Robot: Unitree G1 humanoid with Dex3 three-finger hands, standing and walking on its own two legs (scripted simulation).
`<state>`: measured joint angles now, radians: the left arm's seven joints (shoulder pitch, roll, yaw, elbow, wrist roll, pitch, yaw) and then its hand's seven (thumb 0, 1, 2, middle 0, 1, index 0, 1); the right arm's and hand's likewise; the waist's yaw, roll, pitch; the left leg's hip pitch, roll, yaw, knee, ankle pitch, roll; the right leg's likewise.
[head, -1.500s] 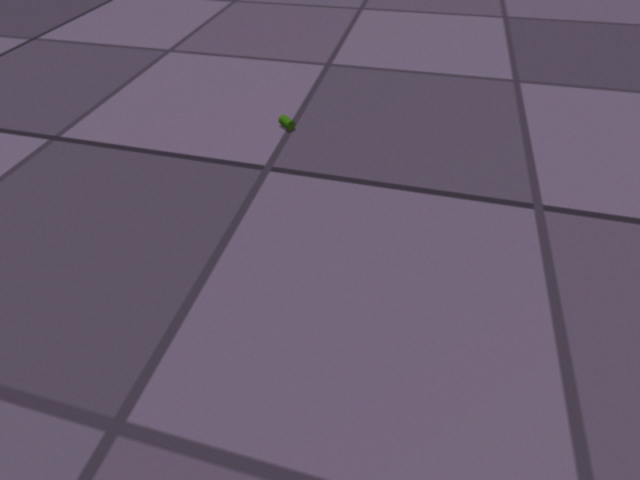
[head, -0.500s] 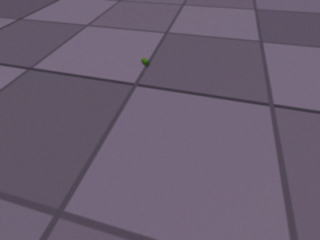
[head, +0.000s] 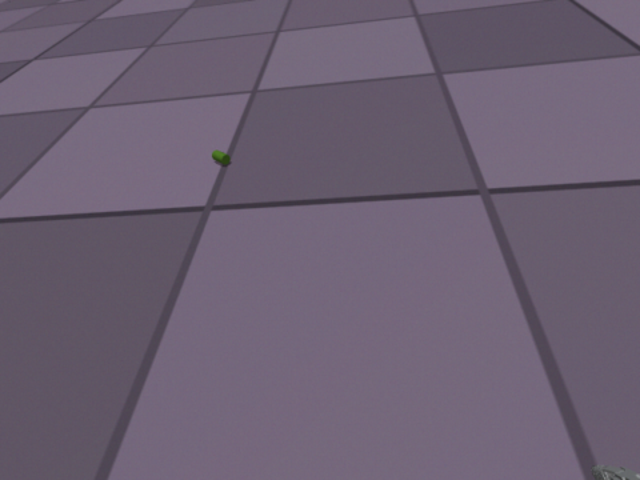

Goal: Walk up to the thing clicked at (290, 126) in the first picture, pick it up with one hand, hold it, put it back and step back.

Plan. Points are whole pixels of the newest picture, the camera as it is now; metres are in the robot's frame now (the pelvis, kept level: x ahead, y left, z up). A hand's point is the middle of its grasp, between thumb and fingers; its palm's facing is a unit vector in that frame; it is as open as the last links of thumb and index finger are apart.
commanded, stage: walk up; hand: left
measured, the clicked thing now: (221, 157) +2.00 +0.74 -0.72
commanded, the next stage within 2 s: none
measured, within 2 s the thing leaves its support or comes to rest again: neither
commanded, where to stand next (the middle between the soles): +1.62 +0.85 m, yaw -43 degrees
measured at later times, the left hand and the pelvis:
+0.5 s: hand (145, 328) +0.44 +0.39 -0.11, palm faces -0.27 -0.83 -0.48, open 7.4 cm; pelvis +0.28 +0.11 +0.02, yaw -12 degrees
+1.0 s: hand (163, 229) +0.69 +0.42 -0.10, palm faces -0.29 -0.79 -0.54, open 7.4 cm; pelvis +0.55 +0.15 +0.01, yaw -19 degrees
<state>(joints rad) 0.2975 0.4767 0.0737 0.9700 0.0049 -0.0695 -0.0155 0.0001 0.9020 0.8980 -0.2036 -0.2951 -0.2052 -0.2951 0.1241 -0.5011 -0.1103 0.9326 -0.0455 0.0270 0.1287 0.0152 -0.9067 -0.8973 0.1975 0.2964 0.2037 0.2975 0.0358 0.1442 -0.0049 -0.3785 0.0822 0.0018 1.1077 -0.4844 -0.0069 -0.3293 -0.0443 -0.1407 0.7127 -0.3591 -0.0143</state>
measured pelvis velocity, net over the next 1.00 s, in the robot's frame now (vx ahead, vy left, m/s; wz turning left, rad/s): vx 0.55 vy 0.15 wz -0.34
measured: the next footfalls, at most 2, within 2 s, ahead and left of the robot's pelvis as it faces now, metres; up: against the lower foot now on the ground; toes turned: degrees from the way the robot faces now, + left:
left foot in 0.32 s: +0.39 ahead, +0.21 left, +0.00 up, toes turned -4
right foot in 0.70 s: +0.52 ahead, -0.03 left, +0.00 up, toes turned -24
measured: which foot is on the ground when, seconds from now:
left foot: up 0.00-0.30, down 0.32-0.70, up 0.72-1.00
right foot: down 0.00-0.34, up 0.36-0.68, down 0.70-1.00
